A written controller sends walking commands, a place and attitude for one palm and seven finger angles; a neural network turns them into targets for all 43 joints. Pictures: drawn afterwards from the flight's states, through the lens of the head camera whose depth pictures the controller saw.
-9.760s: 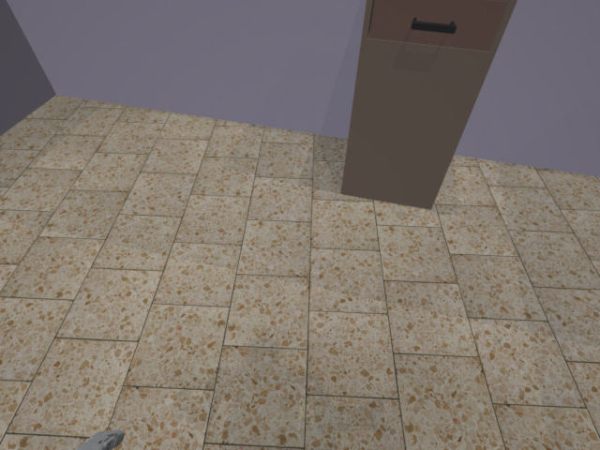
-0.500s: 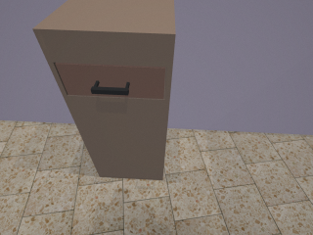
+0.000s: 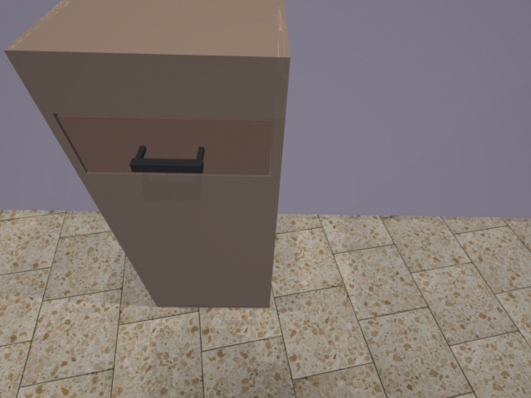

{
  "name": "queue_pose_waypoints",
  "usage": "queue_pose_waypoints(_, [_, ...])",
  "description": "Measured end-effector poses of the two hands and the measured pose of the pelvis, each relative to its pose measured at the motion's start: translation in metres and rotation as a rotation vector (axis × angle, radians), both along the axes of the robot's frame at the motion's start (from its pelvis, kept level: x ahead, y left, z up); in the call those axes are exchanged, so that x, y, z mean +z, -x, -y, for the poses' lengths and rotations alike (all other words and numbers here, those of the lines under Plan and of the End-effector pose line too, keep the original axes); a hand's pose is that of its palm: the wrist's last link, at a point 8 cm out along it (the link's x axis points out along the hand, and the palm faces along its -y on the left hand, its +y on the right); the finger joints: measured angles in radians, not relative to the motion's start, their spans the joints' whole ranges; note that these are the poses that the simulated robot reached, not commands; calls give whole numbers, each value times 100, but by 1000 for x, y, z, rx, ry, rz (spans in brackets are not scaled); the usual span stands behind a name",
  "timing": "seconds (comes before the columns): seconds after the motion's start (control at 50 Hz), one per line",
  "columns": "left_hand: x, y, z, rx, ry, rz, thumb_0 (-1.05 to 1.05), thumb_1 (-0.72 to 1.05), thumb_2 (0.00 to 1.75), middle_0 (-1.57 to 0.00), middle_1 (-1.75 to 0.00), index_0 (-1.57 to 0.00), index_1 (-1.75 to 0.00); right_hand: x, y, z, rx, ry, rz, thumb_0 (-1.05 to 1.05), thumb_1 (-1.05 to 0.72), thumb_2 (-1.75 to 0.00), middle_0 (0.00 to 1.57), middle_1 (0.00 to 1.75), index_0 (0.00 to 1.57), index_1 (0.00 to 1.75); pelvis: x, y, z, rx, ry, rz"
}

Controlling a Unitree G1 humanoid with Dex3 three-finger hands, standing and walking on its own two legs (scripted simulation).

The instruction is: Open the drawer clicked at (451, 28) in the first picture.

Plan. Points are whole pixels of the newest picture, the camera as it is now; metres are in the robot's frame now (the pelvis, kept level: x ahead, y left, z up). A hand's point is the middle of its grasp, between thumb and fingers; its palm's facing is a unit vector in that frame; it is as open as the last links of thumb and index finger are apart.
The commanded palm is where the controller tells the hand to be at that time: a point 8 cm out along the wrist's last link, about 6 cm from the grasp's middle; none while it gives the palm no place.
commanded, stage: come to a stop and stand still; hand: left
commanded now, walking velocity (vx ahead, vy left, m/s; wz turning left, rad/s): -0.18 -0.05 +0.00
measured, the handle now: (169, 158) +0.52 +0.21 +0.05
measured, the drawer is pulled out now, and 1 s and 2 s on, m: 0.00 0.00 0.00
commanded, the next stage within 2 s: look again from close up in 0.80 s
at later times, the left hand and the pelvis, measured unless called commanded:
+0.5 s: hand out of the picture +0.04 +0.18 -0.16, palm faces +0.05 -0.98 -0.22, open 7.2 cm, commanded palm none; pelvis +0.00 +0.00 +0.01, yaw +1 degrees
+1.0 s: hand out of the picture -0.03 +0.14 -0.17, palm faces +0.06 -0.99 -0.16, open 7.4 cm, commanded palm none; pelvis -0.01 -0.01 +0.00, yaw +3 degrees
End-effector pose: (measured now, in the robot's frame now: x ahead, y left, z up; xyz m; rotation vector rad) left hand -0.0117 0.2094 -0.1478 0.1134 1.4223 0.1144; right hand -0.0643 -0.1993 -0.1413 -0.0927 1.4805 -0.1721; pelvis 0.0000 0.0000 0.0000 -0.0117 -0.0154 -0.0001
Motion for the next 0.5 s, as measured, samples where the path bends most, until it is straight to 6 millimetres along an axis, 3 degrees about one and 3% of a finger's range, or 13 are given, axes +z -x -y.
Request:
queue_pose_waypoints(0.1, [4, -47, -18, 18, -81, 117, 3, 95, 90, -20, -30, -20, -30, -12, -4, -3, -5, -35, -83, 0, -91, -90, 20, 30, 19, 30, -7, -16, 6, 36, -5, 3])
queue_pose_waypoints(0.2, [4, -67, -21, 30, -81, 167, 2, 93, 90, -20, -30, -20, -30, -12, -32, -3, 9, -23, -53, 0, -91, -90, 20, 30, 19, 30, -6, -14, 1, 61, -4, -1])
queue_pose_waypoints(0.32, [8, -72, -19, 27, -62, 175, 0, 94, 90, -20, -30, -20, -30, -6, -68, 2, 43, 13, 62, 1, -92, -90, 20, 30, 19, 30, 0, -7, -4, 24, -21, -1])
queue_pose_waypoints(0.5, [15, -47, -20, 15, -74, 145, 0, 95, 90, -20, -30, -20, -30, 0, -81, 21, 61, 35, 141, 2, -93, -90, 20, 30, 19, 30, 5, 2, -2, 14, -21, 9])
